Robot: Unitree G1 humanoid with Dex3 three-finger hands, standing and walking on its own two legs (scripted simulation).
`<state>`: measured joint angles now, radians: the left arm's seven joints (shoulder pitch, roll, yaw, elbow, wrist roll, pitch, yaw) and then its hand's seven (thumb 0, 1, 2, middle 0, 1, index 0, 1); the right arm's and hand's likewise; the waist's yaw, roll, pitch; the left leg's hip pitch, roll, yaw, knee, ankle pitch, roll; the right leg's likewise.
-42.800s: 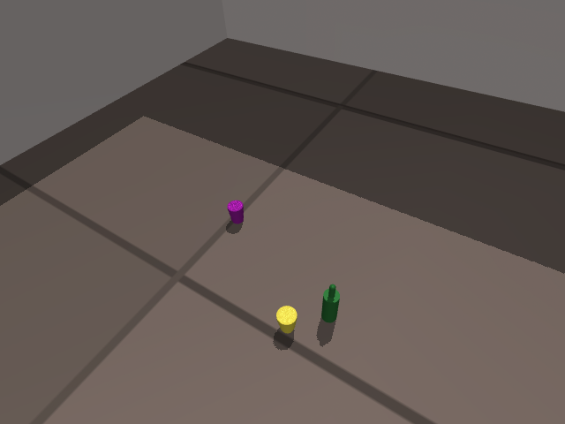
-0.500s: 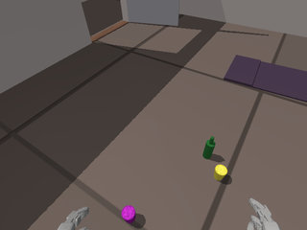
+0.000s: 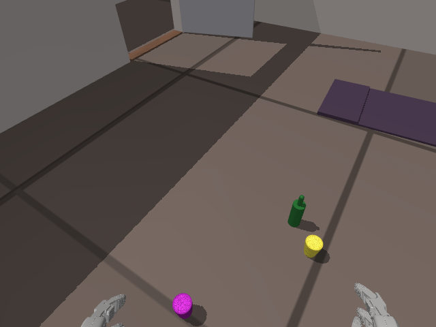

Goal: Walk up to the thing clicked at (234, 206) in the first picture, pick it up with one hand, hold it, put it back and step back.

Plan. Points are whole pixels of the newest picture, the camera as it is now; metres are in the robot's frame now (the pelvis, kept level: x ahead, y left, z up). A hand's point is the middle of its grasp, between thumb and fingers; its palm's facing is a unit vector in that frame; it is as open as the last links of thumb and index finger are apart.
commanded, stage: home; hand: left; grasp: from above
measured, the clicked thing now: (183, 307) +0.40 +0.18 -0.66
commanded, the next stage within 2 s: stand in 0.10 s
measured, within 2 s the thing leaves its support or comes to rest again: neither
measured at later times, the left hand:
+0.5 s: hand out of the picture +0.11 +0.24 -0.10, palm faces +0.03 -0.94 -0.33, open 7.4 cm
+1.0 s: hand out of the picture +0.03 +0.25 -0.10, palm faces +0.05 -0.95 -0.32, open 7.4 cm
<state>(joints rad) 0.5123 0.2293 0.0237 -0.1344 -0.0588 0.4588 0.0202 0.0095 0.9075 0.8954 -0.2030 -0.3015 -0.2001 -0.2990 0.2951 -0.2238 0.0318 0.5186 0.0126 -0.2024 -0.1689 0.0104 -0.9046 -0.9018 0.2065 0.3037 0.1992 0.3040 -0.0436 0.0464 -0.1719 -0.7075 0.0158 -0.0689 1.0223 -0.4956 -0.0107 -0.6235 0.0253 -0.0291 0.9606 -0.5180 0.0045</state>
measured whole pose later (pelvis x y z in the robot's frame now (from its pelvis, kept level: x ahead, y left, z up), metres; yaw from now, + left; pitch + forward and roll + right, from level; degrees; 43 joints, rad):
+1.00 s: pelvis -0.01 +0.01 +0.07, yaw +0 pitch -5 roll +0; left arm 0.18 0.28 0.04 1.13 0.03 0.02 0.03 0.00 0.91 0.89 -0.21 -0.30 -0.20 -0.30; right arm 0.15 -0.28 -0.04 1.10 -0.03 0.00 -0.02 0.00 -0.91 -0.90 0.21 0.30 0.20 0.30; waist 0.02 0.01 0.06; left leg -0.12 -0.03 -0.03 0.39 -0.18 0.02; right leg -0.06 -0.03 0.00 0.37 -0.23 0.03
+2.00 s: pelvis +0.00 -0.01 +0.07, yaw +0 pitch -3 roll +0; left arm 0.11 0.31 0.03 1.15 0.01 0.00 0.01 0.00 0.91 0.89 -0.21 -0.30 -0.20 -0.30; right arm 0.11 -0.32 0.00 1.14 -0.01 -0.01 -0.01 0.00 -0.91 -0.90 0.21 0.30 0.20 0.30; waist 0.00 0.01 0.05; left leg -0.11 0.01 -0.04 0.33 -0.17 -0.02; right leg -0.05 0.00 -0.01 0.32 -0.21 0.00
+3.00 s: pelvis -0.03 +0.01 +0.05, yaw +0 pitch -1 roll +0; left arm 0.06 0.39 0.05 0.95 0.01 0.05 0.01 0.00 0.90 0.89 -0.21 -0.30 -0.20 -0.30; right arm 0.11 -0.40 -0.05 0.97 0.00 0.03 0.01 0.00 -0.91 -0.90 0.21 0.30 0.20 0.30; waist -0.02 -0.02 0.16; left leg -0.26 -0.03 -0.03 0.62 -0.29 0.03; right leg -0.28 -0.03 0.01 0.62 -0.32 0.01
